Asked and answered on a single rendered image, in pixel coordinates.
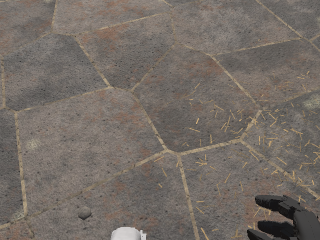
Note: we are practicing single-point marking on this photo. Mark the robot left thigh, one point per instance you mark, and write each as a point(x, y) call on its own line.
point(128, 233)

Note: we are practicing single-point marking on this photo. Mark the robot right hand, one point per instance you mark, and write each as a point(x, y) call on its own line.
point(306, 225)

